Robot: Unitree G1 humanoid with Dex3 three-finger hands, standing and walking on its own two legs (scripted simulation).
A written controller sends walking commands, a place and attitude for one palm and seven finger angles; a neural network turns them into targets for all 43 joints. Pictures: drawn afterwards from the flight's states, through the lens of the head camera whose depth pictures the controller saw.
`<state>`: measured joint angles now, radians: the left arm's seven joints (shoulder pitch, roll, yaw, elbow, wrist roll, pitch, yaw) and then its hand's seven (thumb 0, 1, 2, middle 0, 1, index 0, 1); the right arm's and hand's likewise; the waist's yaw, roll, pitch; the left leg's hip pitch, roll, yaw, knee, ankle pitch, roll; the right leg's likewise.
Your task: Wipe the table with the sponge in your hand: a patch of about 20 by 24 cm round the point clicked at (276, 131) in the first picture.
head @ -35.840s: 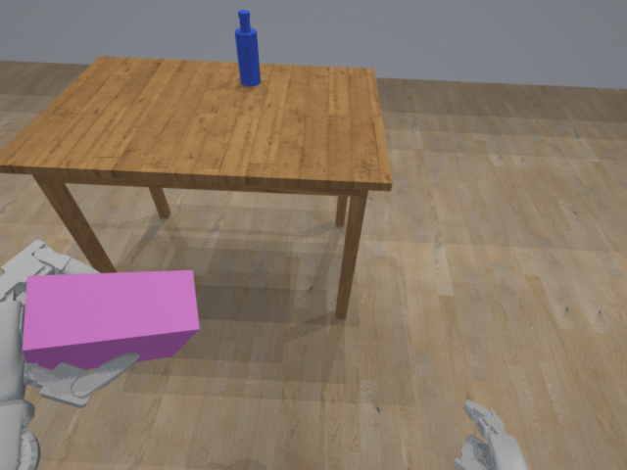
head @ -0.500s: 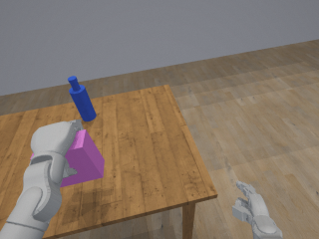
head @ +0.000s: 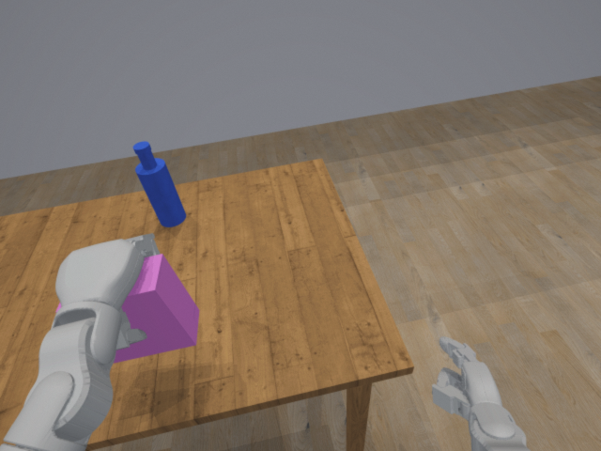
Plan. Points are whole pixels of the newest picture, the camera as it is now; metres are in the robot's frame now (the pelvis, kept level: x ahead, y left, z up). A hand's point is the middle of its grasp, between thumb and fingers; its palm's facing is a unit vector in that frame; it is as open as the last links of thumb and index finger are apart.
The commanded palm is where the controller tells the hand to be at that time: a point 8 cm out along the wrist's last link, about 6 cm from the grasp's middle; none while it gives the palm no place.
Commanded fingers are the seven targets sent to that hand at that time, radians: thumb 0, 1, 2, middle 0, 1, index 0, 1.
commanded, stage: bring the sponge back beside the body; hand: left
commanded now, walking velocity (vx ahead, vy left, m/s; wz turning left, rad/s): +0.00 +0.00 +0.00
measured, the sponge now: (144, 320) +0.24 +0.27 +0.06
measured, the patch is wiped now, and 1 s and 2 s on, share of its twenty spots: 1.00 1.00 1.00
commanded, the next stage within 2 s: step back with the hand held close in 1.12 s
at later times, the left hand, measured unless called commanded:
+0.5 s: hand (99, 323) +0.20 +0.28 +0.12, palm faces +0.07 -0.08 -0.99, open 10.2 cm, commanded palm +0.17 +0.28 +0.18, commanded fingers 0.00 0.10 1.30 -1.20 -1.60 -1.20 -1.60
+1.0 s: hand (73, 349) +0.17 +0.30 +0.12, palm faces +0.09 -0.08 -0.99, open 10.2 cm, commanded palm +0.14 +0.29 +0.18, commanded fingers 0.00 0.10 1.30 -1.20 -1.60 -1.20 -1.60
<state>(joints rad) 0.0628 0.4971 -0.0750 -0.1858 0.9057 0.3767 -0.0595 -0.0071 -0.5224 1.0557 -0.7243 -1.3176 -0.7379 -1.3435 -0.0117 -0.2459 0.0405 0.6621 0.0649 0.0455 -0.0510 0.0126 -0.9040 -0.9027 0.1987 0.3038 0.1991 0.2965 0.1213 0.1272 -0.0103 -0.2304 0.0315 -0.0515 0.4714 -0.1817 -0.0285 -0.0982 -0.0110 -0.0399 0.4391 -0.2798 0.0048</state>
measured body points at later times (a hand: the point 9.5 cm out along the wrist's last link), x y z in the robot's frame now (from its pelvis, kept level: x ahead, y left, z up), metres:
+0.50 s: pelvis -0.01 +0.00 +0.00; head -0.03 -0.04 +0.45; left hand +0.19 +0.28 +0.17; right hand +0.26 -0.18 -0.07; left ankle +0.05 +0.14 -0.74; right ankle -0.02 -0.13 -0.74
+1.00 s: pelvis -0.02 +0.01 +0.00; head -0.05 -0.03 +0.44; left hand +0.16 +0.30 +0.17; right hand +0.24 -0.18 -0.06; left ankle +0.05 +0.14 -0.74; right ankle -0.02 -0.13 -0.74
